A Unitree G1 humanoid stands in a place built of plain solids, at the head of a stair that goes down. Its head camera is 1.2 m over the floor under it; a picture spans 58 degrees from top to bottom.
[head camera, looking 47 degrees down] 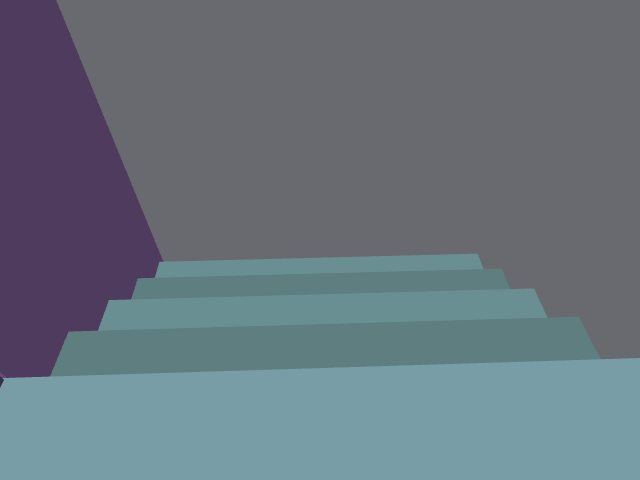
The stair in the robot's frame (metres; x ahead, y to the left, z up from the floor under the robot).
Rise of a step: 0.19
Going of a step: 0.27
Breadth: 1.91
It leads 2 degrees to the left of straight ahead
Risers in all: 5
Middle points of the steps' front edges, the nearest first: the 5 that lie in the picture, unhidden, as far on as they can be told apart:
0.60 -0.04 0.00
0.87 -0.03 -0.19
1.15 -0.02 -0.38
1.42 -0.01 -0.57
1.69 0.00 -0.76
